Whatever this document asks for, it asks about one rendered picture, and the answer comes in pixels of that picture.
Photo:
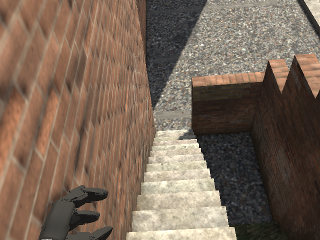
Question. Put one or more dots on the stairs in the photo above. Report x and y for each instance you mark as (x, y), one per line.
(178, 198)

